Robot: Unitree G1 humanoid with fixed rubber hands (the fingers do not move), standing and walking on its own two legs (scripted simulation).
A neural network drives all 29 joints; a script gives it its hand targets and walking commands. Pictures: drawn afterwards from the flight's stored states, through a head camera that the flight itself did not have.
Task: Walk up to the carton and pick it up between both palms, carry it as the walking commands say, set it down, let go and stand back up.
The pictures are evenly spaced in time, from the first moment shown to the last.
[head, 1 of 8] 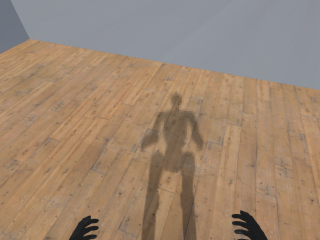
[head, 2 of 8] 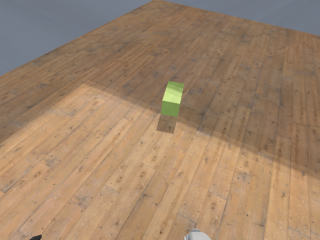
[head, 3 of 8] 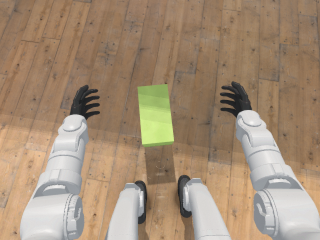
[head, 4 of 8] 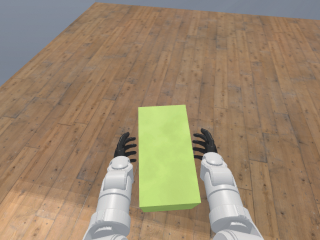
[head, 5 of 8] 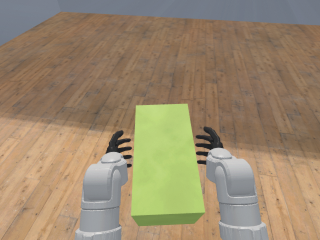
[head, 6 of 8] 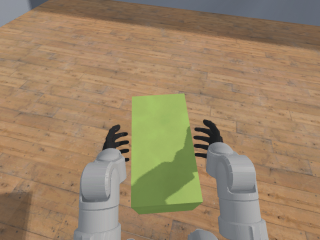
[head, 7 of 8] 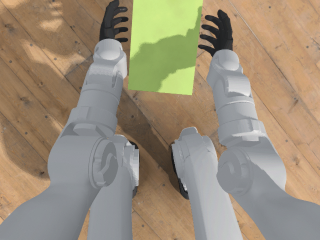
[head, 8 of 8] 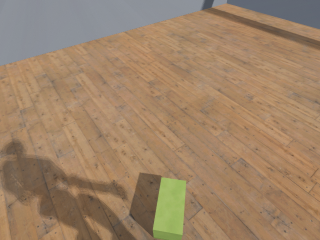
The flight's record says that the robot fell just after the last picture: no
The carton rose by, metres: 0.71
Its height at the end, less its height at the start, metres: +0.00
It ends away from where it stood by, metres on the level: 2.94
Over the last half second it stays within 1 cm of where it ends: yes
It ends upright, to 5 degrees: yes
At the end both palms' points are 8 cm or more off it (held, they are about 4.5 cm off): yes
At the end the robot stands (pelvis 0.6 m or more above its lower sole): yes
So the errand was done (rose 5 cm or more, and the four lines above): yes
